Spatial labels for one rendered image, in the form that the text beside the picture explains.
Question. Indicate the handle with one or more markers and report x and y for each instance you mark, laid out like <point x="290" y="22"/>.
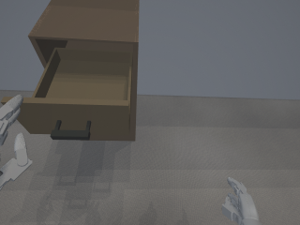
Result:
<point x="74" y="135"/>

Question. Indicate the robot right hand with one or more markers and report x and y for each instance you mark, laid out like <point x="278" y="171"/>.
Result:
<point x="237" y="209"/>

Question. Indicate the drawer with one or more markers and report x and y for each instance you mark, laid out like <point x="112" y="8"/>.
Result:
<point x="80" y="85"/>

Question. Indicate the cabinet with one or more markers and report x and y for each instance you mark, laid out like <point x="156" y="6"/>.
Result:
<point x="107" y="25"/>

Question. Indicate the robot left hand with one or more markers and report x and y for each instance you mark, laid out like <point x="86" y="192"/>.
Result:
<point x="16" y="166"/>

